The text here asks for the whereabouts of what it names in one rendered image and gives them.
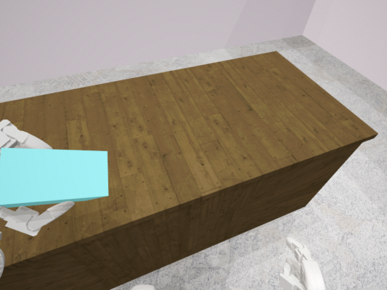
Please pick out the sponge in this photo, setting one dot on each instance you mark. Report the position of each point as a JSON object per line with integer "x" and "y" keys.
{"x": 50, "y": 176}

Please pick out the robot left hand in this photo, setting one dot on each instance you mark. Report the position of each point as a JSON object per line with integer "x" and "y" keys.
{"x": 25, "y": 219}

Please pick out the robot right hand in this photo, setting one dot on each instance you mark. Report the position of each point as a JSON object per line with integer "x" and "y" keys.
{"x": 307, "y": 276}

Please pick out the table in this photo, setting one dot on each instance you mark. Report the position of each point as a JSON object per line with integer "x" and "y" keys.
{"x": 196, "y": 156}

